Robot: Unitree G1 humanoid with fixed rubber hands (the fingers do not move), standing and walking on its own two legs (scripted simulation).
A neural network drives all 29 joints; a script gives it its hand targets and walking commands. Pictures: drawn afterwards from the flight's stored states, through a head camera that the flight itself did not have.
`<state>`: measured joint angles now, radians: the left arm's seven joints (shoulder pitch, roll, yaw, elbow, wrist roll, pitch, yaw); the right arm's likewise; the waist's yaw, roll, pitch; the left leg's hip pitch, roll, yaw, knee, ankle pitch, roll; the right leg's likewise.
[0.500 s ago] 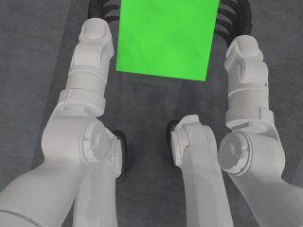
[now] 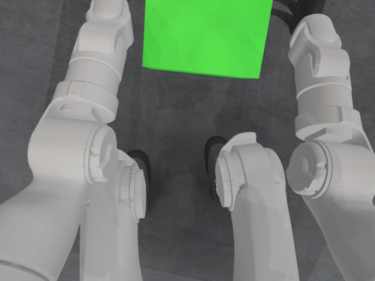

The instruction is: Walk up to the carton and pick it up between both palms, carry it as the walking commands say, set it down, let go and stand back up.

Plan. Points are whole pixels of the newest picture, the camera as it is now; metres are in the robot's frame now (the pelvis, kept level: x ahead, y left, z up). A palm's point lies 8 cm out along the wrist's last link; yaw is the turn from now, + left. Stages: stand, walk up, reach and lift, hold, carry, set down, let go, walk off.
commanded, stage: set down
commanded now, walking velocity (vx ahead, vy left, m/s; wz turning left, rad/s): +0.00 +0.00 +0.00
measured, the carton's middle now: out of the picture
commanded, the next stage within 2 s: none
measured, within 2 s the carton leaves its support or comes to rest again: rests again in 1.02 s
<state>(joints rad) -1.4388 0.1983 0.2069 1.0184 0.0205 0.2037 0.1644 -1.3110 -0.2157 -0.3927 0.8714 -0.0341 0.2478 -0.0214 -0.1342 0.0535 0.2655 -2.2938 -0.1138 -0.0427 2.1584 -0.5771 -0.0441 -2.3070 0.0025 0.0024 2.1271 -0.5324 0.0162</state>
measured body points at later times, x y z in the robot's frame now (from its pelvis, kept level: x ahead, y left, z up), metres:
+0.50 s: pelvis +0.00 +0.00 -0.01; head +0.36 -0.03 +0.24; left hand +0.56 +0.06 -0.19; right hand +0.50 -0.24 -0.19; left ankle +0.11 +0.12 -0.34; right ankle +0.12 -0.12 -0.34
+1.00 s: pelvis +0.00 +0.00 -0.02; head +0.37 -0.03 +0.23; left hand +0.56 +0.06 -0.21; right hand +0.50 -0.24 -0.21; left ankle +0.11 +0.12 -0.34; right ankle +0.12 -0.12 -0.34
